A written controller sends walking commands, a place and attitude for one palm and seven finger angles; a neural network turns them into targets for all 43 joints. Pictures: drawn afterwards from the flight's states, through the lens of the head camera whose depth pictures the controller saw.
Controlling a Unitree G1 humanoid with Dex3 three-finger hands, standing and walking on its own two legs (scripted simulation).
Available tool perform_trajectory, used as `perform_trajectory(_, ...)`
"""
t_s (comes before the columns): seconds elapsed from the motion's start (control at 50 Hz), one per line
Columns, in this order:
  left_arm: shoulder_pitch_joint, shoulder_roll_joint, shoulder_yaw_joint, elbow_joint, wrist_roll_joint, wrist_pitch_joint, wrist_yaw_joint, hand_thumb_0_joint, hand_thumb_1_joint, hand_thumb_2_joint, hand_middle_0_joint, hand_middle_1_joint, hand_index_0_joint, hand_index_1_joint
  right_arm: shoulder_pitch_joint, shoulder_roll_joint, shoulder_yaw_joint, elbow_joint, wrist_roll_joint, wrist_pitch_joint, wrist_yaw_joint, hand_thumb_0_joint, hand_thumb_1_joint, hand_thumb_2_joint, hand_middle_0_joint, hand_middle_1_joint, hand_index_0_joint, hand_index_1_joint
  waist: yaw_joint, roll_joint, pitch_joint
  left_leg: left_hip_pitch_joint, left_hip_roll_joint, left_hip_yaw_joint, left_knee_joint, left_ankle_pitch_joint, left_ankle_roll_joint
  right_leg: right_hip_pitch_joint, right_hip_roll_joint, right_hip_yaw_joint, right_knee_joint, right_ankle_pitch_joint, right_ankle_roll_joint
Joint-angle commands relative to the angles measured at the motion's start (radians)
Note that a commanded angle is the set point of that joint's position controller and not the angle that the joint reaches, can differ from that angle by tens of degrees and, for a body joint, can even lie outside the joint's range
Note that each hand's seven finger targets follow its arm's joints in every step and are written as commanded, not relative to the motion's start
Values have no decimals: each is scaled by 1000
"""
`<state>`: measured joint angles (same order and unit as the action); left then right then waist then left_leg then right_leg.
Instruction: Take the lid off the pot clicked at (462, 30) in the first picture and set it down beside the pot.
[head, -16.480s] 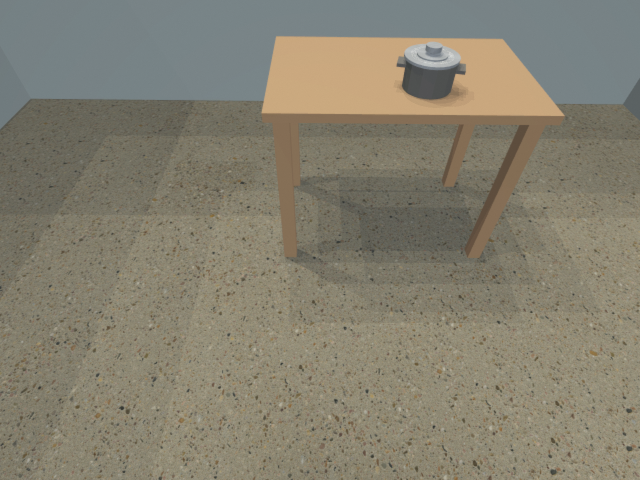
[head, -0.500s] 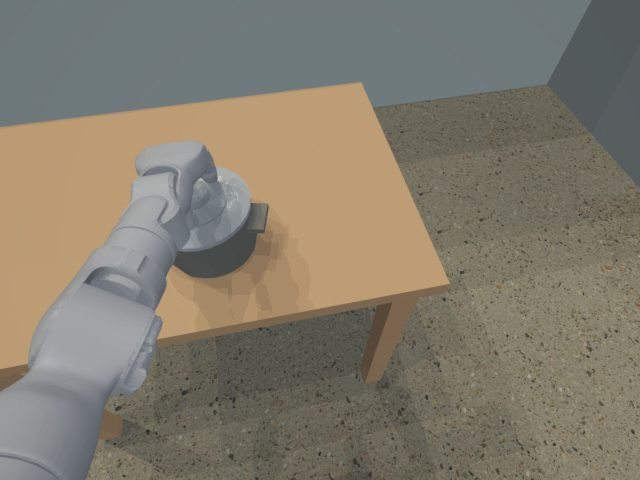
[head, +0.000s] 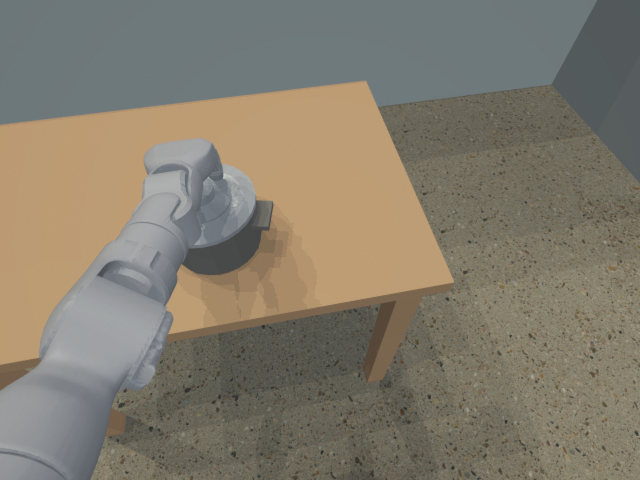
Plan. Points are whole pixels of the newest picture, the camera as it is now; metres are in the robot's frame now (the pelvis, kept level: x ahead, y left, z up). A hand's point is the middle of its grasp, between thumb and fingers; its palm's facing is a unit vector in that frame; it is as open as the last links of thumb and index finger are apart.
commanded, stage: lower the open fingers around the knob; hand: left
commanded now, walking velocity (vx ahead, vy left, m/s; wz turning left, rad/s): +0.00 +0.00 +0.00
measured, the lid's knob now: (198, 191) +0.51 +0.16 +0.03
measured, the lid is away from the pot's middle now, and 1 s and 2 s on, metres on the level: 0.00 0.00 0.00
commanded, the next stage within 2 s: close the fingers and squeeze the knob in 0.14 s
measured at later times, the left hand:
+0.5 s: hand (196, 197) +0.48 +0.15 +0.05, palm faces -0.36 -0.05 -0.93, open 10.1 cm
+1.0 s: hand (204, 195) +0.49 +0.14 +0.05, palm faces -0.36 -0.07 -0.93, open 8.1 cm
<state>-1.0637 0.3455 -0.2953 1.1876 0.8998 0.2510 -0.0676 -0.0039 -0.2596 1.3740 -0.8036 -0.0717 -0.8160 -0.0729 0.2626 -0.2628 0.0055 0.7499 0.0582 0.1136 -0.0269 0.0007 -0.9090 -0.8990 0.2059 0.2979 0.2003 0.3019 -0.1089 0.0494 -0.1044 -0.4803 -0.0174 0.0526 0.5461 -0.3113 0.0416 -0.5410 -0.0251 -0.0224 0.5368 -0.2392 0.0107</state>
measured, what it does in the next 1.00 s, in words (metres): stands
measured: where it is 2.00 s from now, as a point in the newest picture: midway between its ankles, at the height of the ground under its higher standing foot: outside the picture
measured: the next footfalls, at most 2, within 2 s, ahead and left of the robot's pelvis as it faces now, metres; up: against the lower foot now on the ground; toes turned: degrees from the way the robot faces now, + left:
none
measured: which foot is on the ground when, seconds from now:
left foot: down 0.00-1.00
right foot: down 0.00-1.00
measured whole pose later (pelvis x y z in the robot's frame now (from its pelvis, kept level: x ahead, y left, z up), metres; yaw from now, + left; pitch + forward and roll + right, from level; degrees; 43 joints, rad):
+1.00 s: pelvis +0.01 +0.00 +0.00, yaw +0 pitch +14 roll +0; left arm -1.05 0.33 -0.28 1.16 0.90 0.25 -0.07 0.01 0.12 0.96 -0.53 -0.93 -0.63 -0.98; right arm 0.25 -0.26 0.00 0.75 0.06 0.13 -0.02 0.00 -0.91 -0.90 0.21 0.30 0.20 0.30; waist -0.11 0.05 -0.11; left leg -0.47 -0.01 0.06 0.53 -0.32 0.04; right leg -0.53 -0.02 -0.02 0.53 -0.24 0.01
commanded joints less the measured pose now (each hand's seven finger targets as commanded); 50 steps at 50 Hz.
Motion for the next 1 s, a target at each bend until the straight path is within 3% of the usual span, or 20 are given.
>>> perform_trajectory(0.0, -405, 87, 34, -99, -8, -21, -4, 0, -273, 1377, -829, -81, -829, -81, 65, -156, -47, -64, 2, -24, -16, 0, -900, -900, 200, 300, 200, 300, -60, -91, -330, 170, 15, -46, -33, 346, 16, 165, 35, -15, -19, 301, -34)
perform_trajectory(0.04, -412, 100, 35, -123, -4, -26, -4, 0, -273, 1377, -829, -81, -829, -81, 70, -152, -46, -67, 1, -25, -15, 0, -900, -900, 200, 300, 200, 300, -54, -69, -361, 186, 12, -47, -30, 365, 15, 184, 32, -13, -13, 322, -34)
perform_trajectory(0.16, -395, 54, 3, -111, -8, -26, -11, 0, -273, 1377, -829, -81, -829, -81, 66, -151, -47, -67, 2, -22, -13, 0, -900, -900, 200, 300, 200, 300, -64, -78, -325, 180, 14, -43, -29, 362, 15, 162, 35, -17, -18, 321, -32)
perform_trajectory(0.22, -412, 96, 31, -128, -11, -30, -9, 0, -273, 1377, -829, -81, -829, -81, 66, -154, -46, -67, 3, -21, -15, 0, -900, -900, 200, 300, 200, 300, -58, -66, -340, 173, 12, -41, -33, 350, 15, 181, 34, -10, -17, 322, -32)
perform_trajectory(0.24, -409, 64, 8, -125, -8, -29, -9, 0, -122, 1040, -538, -649, -538, -649, 65, -149, -46, -69, 3, -23, -14, 0, -900, -900, 200, 300, 200, 300, -60, -58, -331, 182, 12, -45, -33, 355, 15, 165, 34, -15, -18, 314, -34)
perform_trajectory(0.3, -393, 99, 43, -109, -14, -27, -10, 0, -95, 1042, -535, -709, -535, -709, 64, -155, -45, -67, 3, -22, -17, 0, -900, -900, 200, 300, 200, 300, -54, -86, -336, 163, 13, -43, -32, 358, 16, 185, 35, -12, -18, 327, -35)
perform_trajectory(0.34, -420, 88, 25, -126, -17, -26, -10, 0, -76, 1042, -535, -745, -535, -745, 69, -153, -45, -65, 2, -24, -16, 0, -900, -900, 200, 300, 200, 300, -63, -76, -332, 166, 10, -38, -33, 337, 17, 184, 35, -11, -22, 322, -31)
perform_trajectory(0.36, -398, 129, 60, -120, -10, -26, -7, 0, -67, 1042, -536, -761, -536, -761, 72, -155, -46, -65, 4, -24, -17, 0, -900, -900, 200, 300, 200, 300, -51, -87, -351, 164, 11, -39, -33, 344, 17, 203, 34, -10, -18, 329, -32)
perform_trajectory(0.4, -408, 72, 22, -140, -18, -35, -13, 0, -48, 1040, -539, -792, -539, -792, 65, -148, -48, -74, 5, -28, -17, 0, -900, -900, 200, 300, 200, 300, -56, -72, -363, 179, 11, -41, -30, 366, 18, 193, 34, -10, -20, 337, -33)
perform_trajectory(0.48, -396, 109, 42, -126, -9, -31, -4, 0, -7, 1032, -548, -847, -548, -847, 71, -151, -44, -69, 5, -24, -16, 0, -900, -900, 200, 300, 200, 300, -51, -71, -347, 171, 12, -39, -35, 361, 17, 197, 35, -12, -19, 337, -33)
perform_trajectory(0.5, -416, 59, 6, -136, -14, -36, -8, 0, 3, 1030, -551, -859, -551, -859, 63, -148, -45, -71, 7, -26, -15, 0, -900, -900, 200, 300, 200, 300, -61, -60, -347, 178, 12, -44, -32, 378, 17, 180, 36, -12, -19, 340, -34)
perform_trajectory(0.56, -375, 124, 67, -143, -10, -35, 3, 0, 35, 1019, -561, -893, -561, -893, 77, -148, -50, -66, -2, -27, -11, 0, -900, -900, 200, 300, 200, 300, -40, -69, -399, 204, 12, -42, -25, 423, 17, 224, 36, -8, -14, 385, -32)
perform_trajectory(0.62, -432, 70, 14, -162, -12, -31, 2, 0, 68, 1006, -574, -923, -574, -923, 69, -148, -48, -64, 2, -22, -10, 0, -900, -900, 200, 300, 200, 300, -62, -62, -362, 192, 14, -41, -27, 412, 17, 194, 37, -13, -17, 380, -30)
perform_trajectory(0.66, -367, 120, 62, -104, -2, -20, 7, 0, 91, 996, -583, -940, -583, -940, 76, -152, -48, -59, 0, -19, -10, 0, -900, -900, 200, 300, 200, 300, -46, -89, -352, 176, 13, -40, -29, 403, 16, 206, 37, -14, -16, 371, -33)
perform_trajectory(0.7, -383, 110, 60, -158, -2, -28, 5, 0, 114, 984, -594, -957, -594, -957, 64, -147, -50, -70, 0, -18, -10, 0, -900, -900, 200, 300, 200, 300, -37, -64, -398, 196, 15, -40, -26, 456, 17, 225, 34, -9, -12, 409, -35)
perform_trajectory(0.74, -363, 74, 25, -133, 7, -22, 2, 0, 138, 971, -605, -971, -605, -971, 66, -144, -51, -67, 0, -12, -7, 0, -900, -900, 200, 300, 200, 300, -45, -64, -368, 204, 17, -40, -23, 462, 14, 198, 37, -15, -12, 396, -33)
perform_trajectory(0.84, -373, 110, 56, -150, 5, -20, 11, 0, 199, 931, -637, -1001, -637, -1001, 60, -146, -50, -71, 0, -8, -7, 0, -900, -900, 200, 300, 200, 300, -38, -69, -374, 196, 16, -39, -28, 443, 14, 214, 35, -11, -12, 393, -33)
perform_trajectory(0.88, -374, 70, 24, -136, 9, -11, 14, 0, 225, 912, -650, -1011, -650, -1011, 59, -143, -49, -69, 0, -8, -7, 0, -900, -900, 200, 300, 200, 300, -45, -77, -362, 194, 16, -39, -28, 445, 14, 203, 36, -16, -12, 392, -34)
perform_trajectory(0.94, -406, 122, 62, -155, 3, -11, 20, 0, 265, 881, -673, -1023, -673, -1023, 55, -147, -46, -72, 0, -9, -11, 0, -900, -900, 200, 300, 200, 300, -43, -79, -364, 178, 14, -38, -36, 406, 15, 221, 34, -11, -13, 382, -33)
perform_trajectory(0.98, -378, 74, 29, -163, 11, -12, 17, 0, 249, 930, -642, -999, -673, -1015, 54, -138, -50, -75, -1, -13, -8, 0, -900, -900, 200, 300, 200, 300, -39, -58, -390, 211, 15, -37, -28, 446, 16, 216, 34, -11, -14, 396, -35)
